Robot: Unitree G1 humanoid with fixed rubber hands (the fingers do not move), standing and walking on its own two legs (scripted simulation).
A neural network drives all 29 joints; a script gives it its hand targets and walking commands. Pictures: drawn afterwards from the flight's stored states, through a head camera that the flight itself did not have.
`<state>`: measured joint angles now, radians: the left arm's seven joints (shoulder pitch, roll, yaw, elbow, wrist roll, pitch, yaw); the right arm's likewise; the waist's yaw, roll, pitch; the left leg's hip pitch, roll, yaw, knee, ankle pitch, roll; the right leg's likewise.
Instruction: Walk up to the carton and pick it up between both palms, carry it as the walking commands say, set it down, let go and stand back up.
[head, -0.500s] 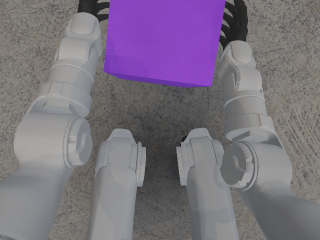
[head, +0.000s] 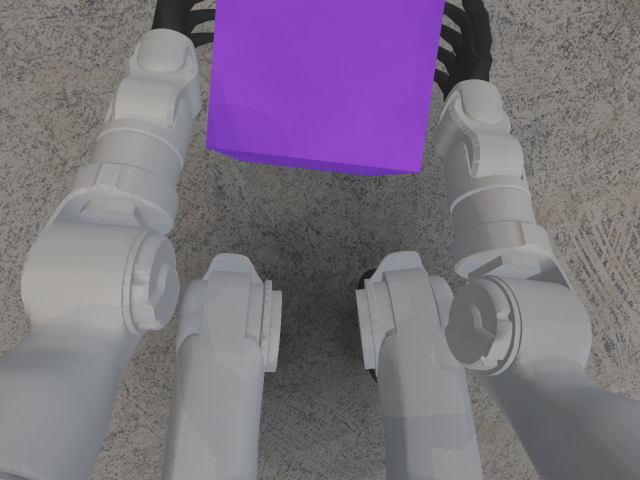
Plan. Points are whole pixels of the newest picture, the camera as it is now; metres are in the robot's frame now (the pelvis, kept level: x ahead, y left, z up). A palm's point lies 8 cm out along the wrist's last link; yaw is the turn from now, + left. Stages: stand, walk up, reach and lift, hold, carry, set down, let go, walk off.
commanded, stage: set down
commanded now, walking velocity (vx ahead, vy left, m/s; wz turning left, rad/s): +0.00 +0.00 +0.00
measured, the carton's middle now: (319, 77) +0.52 +0.00 -0.24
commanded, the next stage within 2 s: none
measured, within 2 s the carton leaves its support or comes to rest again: rests again in 0.16 s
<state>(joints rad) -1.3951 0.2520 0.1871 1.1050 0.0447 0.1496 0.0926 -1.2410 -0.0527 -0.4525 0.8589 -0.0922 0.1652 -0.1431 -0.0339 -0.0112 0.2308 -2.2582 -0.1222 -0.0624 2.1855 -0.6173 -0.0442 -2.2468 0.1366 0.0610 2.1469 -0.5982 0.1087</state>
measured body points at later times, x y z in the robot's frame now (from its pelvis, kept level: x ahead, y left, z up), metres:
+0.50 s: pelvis +0.00 +0.00 -0.01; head +0.35 +0.02 +0.27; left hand +0.54 +0.15 -0.18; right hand +0.52 -0.15 -0.18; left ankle +0.10 +0.12 -0.35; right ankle +0.11 -0.13 -0.35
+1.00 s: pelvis -0.01 +0.00 +0.00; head +0.35 +0.02 +0.25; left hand +0.54 +0.16 -0.19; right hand +0.51 -0.16 -0.19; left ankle +0.10 +0.12 -0.35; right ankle +0.11 -0.13 -0.35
